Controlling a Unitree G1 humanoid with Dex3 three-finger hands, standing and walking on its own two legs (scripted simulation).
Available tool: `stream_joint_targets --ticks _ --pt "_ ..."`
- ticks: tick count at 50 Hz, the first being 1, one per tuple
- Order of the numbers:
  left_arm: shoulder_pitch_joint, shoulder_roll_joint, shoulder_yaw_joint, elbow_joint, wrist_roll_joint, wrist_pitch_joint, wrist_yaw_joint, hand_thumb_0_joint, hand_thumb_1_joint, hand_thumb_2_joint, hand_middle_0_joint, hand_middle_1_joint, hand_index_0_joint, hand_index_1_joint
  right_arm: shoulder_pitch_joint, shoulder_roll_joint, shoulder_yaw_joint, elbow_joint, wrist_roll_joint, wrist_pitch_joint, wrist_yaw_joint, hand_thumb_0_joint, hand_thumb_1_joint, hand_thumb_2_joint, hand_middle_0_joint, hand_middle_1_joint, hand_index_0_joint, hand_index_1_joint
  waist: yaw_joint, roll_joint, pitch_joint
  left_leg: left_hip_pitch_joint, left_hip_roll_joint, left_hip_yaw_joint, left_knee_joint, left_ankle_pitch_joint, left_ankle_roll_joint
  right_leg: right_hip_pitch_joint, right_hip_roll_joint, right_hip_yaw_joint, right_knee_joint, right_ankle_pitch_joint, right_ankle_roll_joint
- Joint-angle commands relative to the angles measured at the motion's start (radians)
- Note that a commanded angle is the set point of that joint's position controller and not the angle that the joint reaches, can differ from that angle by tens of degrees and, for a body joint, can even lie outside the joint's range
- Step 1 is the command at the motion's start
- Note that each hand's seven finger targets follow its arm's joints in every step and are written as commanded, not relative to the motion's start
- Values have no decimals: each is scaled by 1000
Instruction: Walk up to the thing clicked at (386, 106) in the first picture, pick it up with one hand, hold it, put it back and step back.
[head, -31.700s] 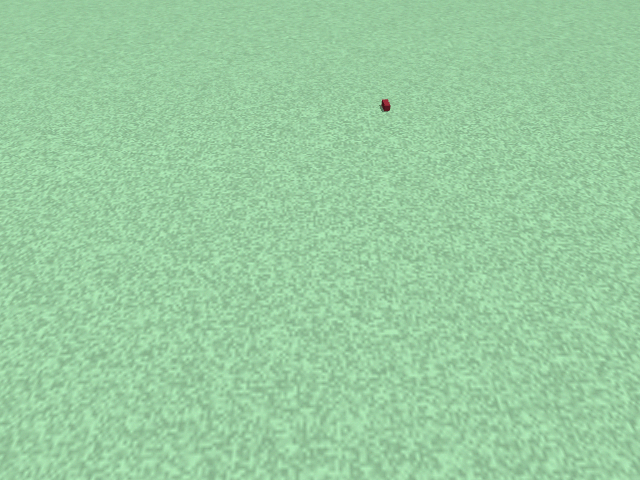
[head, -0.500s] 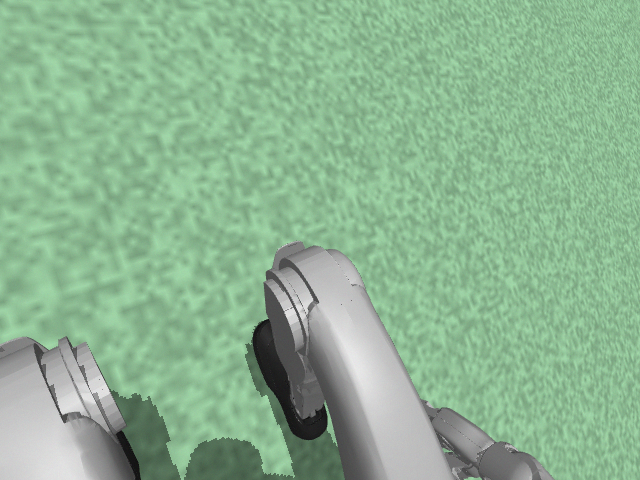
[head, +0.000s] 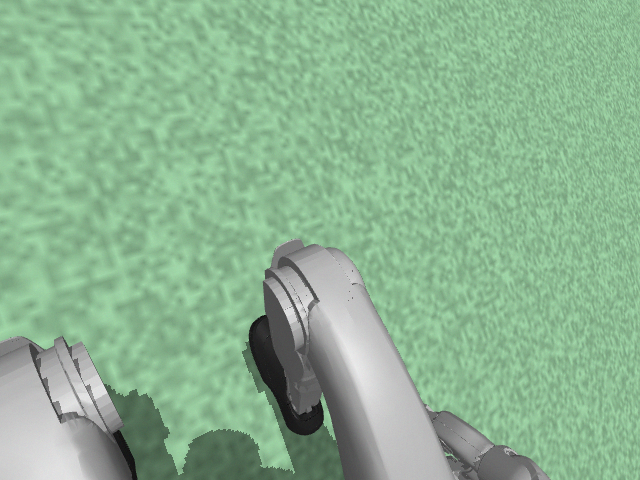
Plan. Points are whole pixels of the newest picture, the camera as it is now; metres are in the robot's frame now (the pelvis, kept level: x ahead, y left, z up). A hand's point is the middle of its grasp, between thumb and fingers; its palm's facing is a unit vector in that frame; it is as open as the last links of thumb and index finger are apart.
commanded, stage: open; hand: left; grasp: from above
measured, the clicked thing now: out of the picture +0.45 +0.33 -0.28
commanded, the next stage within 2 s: withdraw in 0.38 s
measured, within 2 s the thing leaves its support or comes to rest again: neither
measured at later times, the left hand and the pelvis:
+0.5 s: hand out of the picture +0.43 +0.33 -0.24, palm faces -0.43 -0.15 -0.89, open 12.2 cm; pelvis +0.00 +0.00 +0.00, yaw +0 degrees
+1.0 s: hand out of the picture +0.44 +0.34 -0.09, palm faces -0.35 -0.09 -0.93, open 12.7 cm; pelvis +0.00 -0.01 +0.04, yaw +5 degrees
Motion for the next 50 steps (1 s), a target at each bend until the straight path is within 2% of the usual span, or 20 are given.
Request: stream_joint_targets --ticks 1,11,15,18,20,23,28,29,31,33,34,35,38,40,42,44,45,47,49,50 --pt "-239 207 2 -106 -20 -4 39 0 -81 636 -485 -540 -469 -557 170 -332 -94 9 5 -2 -11 0 -891 -900 201 301 201 301 -55 515 -614 480 27 134 -281 214 17 324 27 -168 -185 260 -94" --pt "-236 205 1 -103 -16 9 46 0 -181 717 -377 -652 -366 -663 161 -330 -88 0 1 -1 -16 0 -889 -899 201 301 201 301 -58 519 -622 502 30 128 -282 228 13 323 26 -172 -185 277 -93" --pt "-257 218 8 -117 -16 10 48 0 -187 725 -369 -670 -360 -680 164 -334 -91 2 6 -5 -15 0 -888 -899 201 301 201 301 -53 535 -603 493 28 120 -302 204 10 297 22 -176 -181 249 -96" --pt "-236 186 -12 -101 -13 13 37 0 -190 728 -350 -697 -345 -700 153 -327 -87 -1 1 -7 -9 0 -887 -898 201 301 201 301 -60 531 -588 501 31 115 -297 205 7 282 19 -179 -167 250 -94" --pt "-244 215 3 -111 -19 9 40 0 -194 731 -349 -702 -344 -706 158 -340 -94 -4 0 -4 -13 0 -888 -899 201 301 201 301 -58 538 -607 500 30 122 -302 203 11 308 26 -171 -192 253 -94" --pt "-245 202 -5 -113 -16 11 33 0 -200 737 -329 -728 -330 -726 154 -332 -86 -4 0 -10 -7 0 -886 -897 201 301 201 301 -58 531 -586 497 28 120 -292 200 10 287 18 -176 -176 249 -92" --pt "-269 210 6 -159 -22 11 36 0 -206 742 -329 -728 -336 -720 175 -332 -95 1 -1 -12 -3 0 -896 -898 201 300 201 300 -59 557 -627 521 29 122 -297 215 9 314 19 -173 -182 267 -93" --pt "-274 213 11 -180 -20 16 38 0 -209 744 -330 -724 -335 -718 174 -336 -104 -3 2 -17 -1 0 -898 -898 201 300 201 300 -53 566 -638 538 30 125 -295 220 7 309 18 -171 -179 274 -92" --pt "-329 234 53 -321 -24 22 52 0 -202 739 -337 -714 -341 -709 196 -341 -135 5 6 -21 6 0 -897 -899 201 300 201 300 -23 679 -757 631 32 125 -314 288 -9 320 15 -167 -169 317 -102" --pt "-258 190 59 -330 -32 52 50 0 -234 761 -309 -730 -311 -726 194 -329 -156 6 15 -22 22 0 -896 -899 201 300 201 300 1 705 -794 653 31 135 -317 331 -16 306 16 -164 -160 347 -105" --pt "-205 193 85 -294 -44 72 48 0 -240 767 -308 -730 -308 -729 203 -317 -167 24 27 -17 23 0 -897 -900 201 300 200 300 11 682 -781 625 31 146 -315 315 -12 315 16 -157 -167 340 -105" --pt "-232 120 40 -403 -53 84 29 0 -245 775 -298 -741 -299 -738 204 -304 -184 1 36 -12 31 0 -895 -899 201 300 200 300 26 732 -825 635 20 160 -337 336 -13 305 16 -150 -175 346 -112" --pt "-195 98 38 -471 -89 139 -30 0 -287 809 -271 -765 -267 -768 217 -286 -226 24 76 12 39 0 -895 -900 200 300 200 300 74 685 -883 606 16 182 -341 330 4 287 16 -126 -203 340 -116" --pt "-144 19 9 -517 -124 173 -82 0 -303 828 -253 -788 -250 -791 221 -273 -254 22 110 38 40 0 -894 -899 200 300 200 300 103 672 -903 593 9 195 -382 322 10 284 12 -108 -224 327 -120" --pt "-173 -29 -27 -556 -141 200 -145 0 -279 813 -279 -768 -273 -773 243 -268 -279 28 142 67 34 0 -894 -899 200 300 200 300 100 615 -887 571 7 198 -404 286 17 263 4 -95 -245 298 -119" --pt "-170 -36 -36 -616 -160 211 -209 0 -281 814 -291 -764 -282 -773 256 -261 -304 20 168 99 24 0 -899 -902 200 300 200 300 121 578 -924 585 1 200 -440 249 23 285 2 -76 -272 268 -123" --pt "-188 -73 -52 -641 -167 216 -239 0 -265 805 -297 -758 -290 -765 272 -252 -312 20 173 116 18 0 -896 -901 200 300 200 300 115 559 -931 590 -3 206 -453 251 25 308 -4 -68 -290 273 -122" --pt "-190 -113 -81 -615 -177 218 -299 0 -263 807 -310 -749 -298 -761 273 -233 -321 11 187 147 2 0 -899 -903 200 300 200 300 103 468 -892 543 -8 207 -471 206 34 318 -3 -55 -318 233 -124" --pt "-197 -100 -76 -590 -178 202 -351 0 -263 809 -311 -750 -299 -763 268 -229 -326 -14 198 169 -21 0 -899 -903 200 300 200 300 100 374 -830 475 -18 206 -481 146 45 320 -10 -36 -349 167 -123" --pt "-189 -136 -100 -557 -180 193 -377 0 -248 798 -324 -743 -313 -756 269 -218 -321 -15 197 177 -33 0 -899 -903 200 300 200 300 91 339 -783 443 -20 213 -477 131 50 323 -11 -29 -367 149 -121"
